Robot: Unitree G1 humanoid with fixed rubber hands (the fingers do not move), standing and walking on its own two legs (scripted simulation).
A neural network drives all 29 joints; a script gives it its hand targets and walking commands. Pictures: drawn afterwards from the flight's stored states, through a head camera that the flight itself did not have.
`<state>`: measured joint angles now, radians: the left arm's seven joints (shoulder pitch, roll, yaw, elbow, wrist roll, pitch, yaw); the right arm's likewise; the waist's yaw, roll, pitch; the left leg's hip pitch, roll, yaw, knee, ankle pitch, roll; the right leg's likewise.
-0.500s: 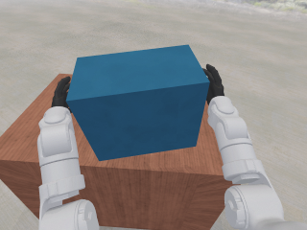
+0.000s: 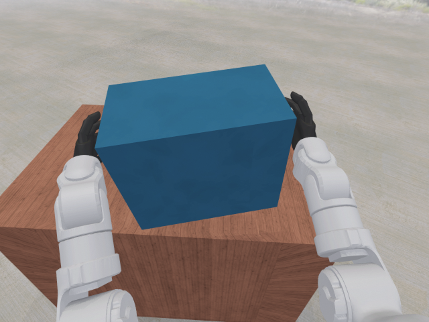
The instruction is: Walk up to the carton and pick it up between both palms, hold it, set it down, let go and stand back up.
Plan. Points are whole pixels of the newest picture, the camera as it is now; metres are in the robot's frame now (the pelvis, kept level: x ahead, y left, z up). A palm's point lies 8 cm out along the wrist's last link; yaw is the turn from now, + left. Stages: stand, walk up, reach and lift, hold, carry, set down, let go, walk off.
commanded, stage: hold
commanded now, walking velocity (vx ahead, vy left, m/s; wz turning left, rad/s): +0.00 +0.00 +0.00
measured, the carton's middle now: (200, 151) +0.39 -0.01 +0.16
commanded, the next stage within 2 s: none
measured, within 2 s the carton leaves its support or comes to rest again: neither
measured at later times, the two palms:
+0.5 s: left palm (87, 157) +0.36 +0.18 +0.19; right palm (300, 135) +0.35 -0.19 +0.21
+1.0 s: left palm (86, 154) +0.36 +0.18 +0.20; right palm (299, 133) +0.36 -0.19 +0.21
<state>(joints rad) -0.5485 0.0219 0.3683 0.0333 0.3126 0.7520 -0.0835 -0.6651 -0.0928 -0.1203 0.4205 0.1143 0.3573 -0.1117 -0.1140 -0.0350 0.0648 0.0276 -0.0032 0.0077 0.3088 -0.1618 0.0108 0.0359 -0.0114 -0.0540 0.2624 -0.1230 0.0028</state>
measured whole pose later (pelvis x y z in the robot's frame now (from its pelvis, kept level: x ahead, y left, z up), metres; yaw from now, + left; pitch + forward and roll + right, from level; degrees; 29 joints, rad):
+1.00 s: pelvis +0.00 +0.00 +0.00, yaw +1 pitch -9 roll +0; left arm -0.58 0.04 0.37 0.07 0.31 0.74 -0.09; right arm -0.69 -0.08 -0.14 0.44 0.10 0.35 -0.11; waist -0.12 -0.04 0.05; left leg 0.02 -0.01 0.00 0.31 -0.16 0.01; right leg 0.03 -0.01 -0.06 0.26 -0.13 0.00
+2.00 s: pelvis +0.00 +0.00 +0.00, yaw +0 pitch -10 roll +0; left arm -0.60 0.04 0.38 0.09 0.31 0.74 -0.09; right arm -0.70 -0.08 -0.14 0.46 0.09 0.35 -0.11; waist -0.11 -0.05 0.05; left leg 0.02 0.00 0.01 0.30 -0.15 0.01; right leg 0.03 -0.01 -0.05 0.26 -0.13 0.00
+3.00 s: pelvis +0.00 +0.00 +0.00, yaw +1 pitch -10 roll +0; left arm -0.59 0.03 0.39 0.09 0.32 0.74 -0.10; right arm -0.71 -0.09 -0.15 0.46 0.10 0.36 -0.10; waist -0.12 -0.04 0.05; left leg 0.02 -0.01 0.01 0.30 -0.15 0.01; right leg 0.03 -0.01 -0.05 0.27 -0.13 0.00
